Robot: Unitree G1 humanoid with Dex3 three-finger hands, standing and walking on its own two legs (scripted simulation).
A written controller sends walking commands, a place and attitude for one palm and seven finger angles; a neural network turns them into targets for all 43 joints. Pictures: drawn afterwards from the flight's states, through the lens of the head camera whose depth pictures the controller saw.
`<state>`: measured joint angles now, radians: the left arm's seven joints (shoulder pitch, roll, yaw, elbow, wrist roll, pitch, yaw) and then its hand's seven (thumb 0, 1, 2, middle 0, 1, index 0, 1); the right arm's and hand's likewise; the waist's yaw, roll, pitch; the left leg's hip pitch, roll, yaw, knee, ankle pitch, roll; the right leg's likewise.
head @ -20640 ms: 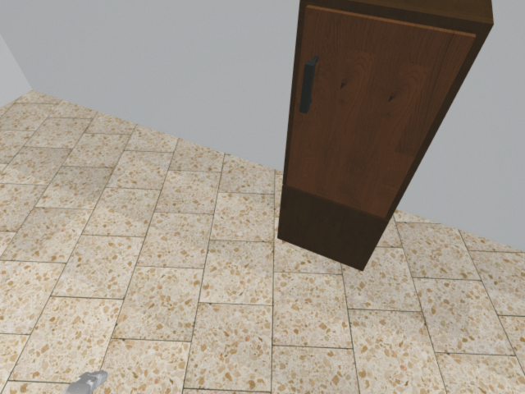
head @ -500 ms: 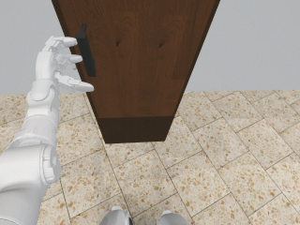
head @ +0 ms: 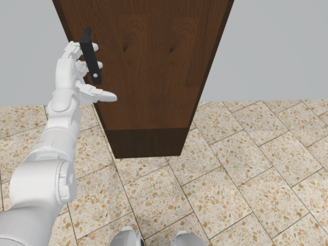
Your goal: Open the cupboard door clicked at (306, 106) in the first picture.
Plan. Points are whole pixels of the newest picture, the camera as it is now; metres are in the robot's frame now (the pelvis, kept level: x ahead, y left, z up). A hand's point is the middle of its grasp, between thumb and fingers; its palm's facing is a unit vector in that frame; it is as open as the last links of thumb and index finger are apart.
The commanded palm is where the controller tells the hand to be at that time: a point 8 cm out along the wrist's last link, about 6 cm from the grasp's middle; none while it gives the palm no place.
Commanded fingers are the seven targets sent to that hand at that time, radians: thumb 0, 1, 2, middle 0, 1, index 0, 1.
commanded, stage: slide the fingers in behind the handle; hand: left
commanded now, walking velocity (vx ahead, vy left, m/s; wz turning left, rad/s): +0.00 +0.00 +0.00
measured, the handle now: (93, 57) +0.57 +0.14 +0.10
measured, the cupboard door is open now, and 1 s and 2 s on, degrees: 0 0 22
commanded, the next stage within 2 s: close the thumb around the handle in 0.54 s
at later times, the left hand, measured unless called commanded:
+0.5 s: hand (96, 75) +0.50 +0.13 +0.10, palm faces +0.01 -1.00 +0.00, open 14.0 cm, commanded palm +0.48 +0.18 +0.10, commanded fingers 0.00 -0.50 0.30 -0.30 -1.20 -0.30 -1.20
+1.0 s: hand (94, 75) +0.50 +0.13 +0.10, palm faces +0.01 -1.00 +0.00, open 10.4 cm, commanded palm +0.48 +0.18 +0.10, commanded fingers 0.00 0.56 0.76 -0.38 -1.31 -0.38 -1.31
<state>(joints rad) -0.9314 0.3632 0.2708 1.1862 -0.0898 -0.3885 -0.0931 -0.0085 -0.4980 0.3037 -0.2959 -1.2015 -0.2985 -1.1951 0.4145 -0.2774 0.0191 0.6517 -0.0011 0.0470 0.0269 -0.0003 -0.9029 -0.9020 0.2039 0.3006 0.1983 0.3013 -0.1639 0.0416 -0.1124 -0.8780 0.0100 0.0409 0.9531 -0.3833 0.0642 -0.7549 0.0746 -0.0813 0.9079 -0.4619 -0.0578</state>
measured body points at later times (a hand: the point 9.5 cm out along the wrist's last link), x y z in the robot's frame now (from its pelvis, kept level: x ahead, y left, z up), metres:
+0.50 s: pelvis +0.00 -0.02 +0.00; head +0.10 -0.01 +0.44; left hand +0.50 +0.18 +0.11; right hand +0.01 -0.28 -0.11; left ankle +0.04 +0.08 -0.68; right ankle -0.02 -0.09 -0.68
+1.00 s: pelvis +0.01 -0.01 +0.00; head +0.10 +0.00 +0.45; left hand +0.50 +0.19 +0.10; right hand +0.01 -0.27 -0.11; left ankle +0.04 +0.08 -0.68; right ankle -0.02 -0.09 -0.68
